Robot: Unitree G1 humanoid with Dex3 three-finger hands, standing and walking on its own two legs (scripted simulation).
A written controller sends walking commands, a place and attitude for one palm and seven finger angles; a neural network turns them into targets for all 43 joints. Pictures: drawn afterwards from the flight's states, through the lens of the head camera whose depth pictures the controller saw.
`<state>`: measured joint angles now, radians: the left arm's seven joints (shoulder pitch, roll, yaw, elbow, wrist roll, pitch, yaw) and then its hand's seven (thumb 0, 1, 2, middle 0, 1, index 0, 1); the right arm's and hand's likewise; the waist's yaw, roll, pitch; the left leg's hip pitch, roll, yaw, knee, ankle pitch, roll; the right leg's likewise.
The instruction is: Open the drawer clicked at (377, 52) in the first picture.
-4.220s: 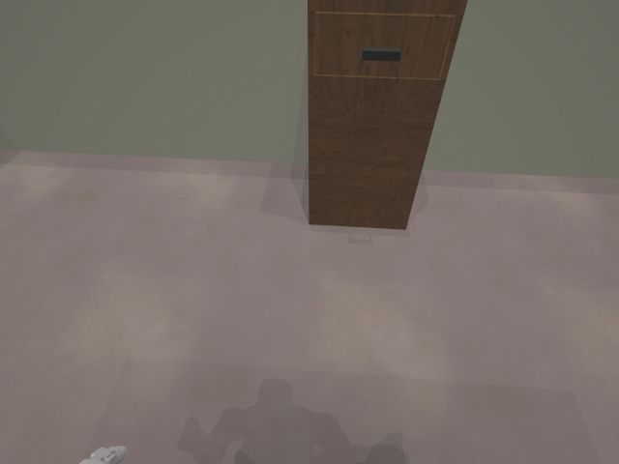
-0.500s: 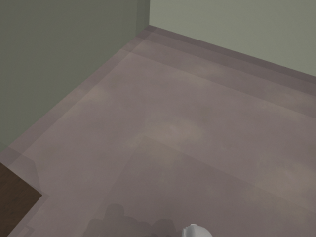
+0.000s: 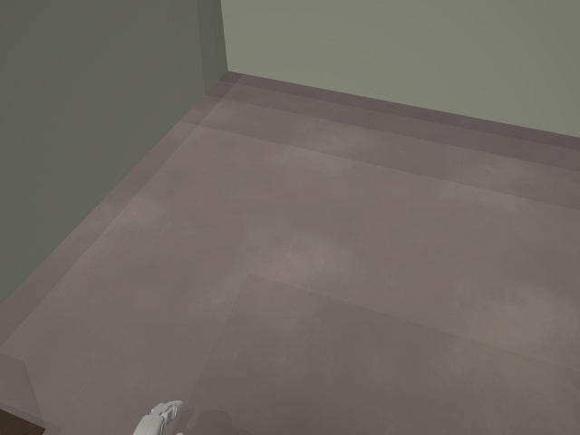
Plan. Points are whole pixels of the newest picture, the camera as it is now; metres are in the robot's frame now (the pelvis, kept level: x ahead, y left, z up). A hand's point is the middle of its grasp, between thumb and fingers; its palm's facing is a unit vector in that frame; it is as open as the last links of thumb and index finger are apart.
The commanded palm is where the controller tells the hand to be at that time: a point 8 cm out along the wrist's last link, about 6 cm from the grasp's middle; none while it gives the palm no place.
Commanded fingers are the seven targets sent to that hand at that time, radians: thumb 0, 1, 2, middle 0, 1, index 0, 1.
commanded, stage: turn to face it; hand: left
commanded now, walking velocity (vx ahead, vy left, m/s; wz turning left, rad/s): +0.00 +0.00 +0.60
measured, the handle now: out of the picture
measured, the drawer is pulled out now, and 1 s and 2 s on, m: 0.00 0.00 0.00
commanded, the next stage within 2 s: take the last steps up to it in 2.00 s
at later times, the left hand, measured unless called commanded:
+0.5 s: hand out of the picture +0.00 +0.17 -0.13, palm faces +0.31 -0.90 -0.32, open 7.4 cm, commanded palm none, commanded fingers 0.00 0.90 0.90 -0.20 -0.30 -0.20 -0.30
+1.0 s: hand out of the picture -0.16 +0.16 -0.17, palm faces +0.61 -0.74 -0.28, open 7.4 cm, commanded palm none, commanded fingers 0.00 0.90 0.90 -0.20 -0.30 -0.20 -0.30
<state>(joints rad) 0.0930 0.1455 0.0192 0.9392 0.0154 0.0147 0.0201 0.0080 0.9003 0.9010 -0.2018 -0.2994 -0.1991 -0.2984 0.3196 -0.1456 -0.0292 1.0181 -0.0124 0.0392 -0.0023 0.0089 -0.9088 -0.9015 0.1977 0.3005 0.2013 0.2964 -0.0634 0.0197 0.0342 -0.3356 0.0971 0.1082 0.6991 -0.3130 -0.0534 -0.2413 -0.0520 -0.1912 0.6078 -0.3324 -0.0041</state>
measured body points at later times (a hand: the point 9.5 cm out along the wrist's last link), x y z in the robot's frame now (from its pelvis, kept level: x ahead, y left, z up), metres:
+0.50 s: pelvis -0.02 -0.06 +0.01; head +0.01 -0.08 +0.46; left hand -0.01 +0.22 -0.11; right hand +0.11 -0.31 -0.15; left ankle -0.01 +0.09 -0.68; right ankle +0.00 -0.16 -0.72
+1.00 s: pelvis -0.05 -0.05 +0.01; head -0.03 -0.01 +0.45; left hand -0.19 +0.20 -0.14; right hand +0.20 -0.18 -0.12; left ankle -0.12 +0.05 -0.72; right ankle +0.01 -0.18 -0.66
